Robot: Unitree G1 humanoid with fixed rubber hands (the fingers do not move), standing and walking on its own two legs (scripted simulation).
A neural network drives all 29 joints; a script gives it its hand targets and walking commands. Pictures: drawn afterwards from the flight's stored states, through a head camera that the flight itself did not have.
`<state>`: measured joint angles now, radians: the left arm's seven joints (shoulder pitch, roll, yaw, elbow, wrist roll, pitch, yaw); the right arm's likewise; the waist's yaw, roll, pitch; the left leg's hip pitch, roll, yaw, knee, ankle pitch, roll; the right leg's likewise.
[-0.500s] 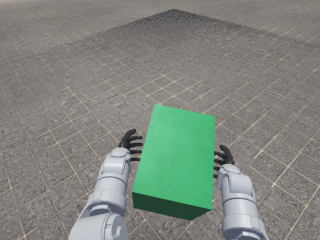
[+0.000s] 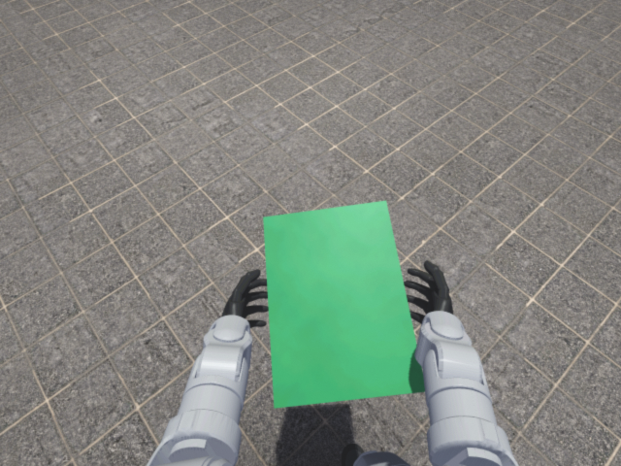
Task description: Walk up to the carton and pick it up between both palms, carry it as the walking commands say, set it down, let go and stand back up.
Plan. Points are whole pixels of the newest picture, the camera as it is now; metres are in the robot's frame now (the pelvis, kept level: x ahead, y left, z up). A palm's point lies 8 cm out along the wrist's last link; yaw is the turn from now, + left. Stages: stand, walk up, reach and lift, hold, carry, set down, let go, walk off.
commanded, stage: set down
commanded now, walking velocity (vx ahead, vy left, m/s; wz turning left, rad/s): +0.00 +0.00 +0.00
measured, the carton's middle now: (337, 310) +0.35 -0.07 -0.13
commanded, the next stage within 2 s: none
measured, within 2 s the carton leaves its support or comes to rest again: neither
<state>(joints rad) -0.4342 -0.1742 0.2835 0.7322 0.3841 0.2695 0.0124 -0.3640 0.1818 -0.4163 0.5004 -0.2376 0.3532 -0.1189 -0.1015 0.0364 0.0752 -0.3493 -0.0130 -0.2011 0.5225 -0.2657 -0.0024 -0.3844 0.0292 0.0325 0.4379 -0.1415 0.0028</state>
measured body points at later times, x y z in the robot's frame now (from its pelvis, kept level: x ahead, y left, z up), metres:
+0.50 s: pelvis -0.04 +0.02 -0.06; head +0.16 +0.01 +0.35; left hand +0.35 +0.08 -0.16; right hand +0.28 -0.19 -0.16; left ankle +0.01 +0.16 -0.74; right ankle +0.05 -0.12 -0.74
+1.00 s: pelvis -0.05 +0.00 -0.14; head +0.17 -0.03 +0.24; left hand +0.39 +0.04 -0.24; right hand +0.31 -0.22 -0.25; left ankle +0.01 +0.15 -0.74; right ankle +0.05 -0.12 -0.74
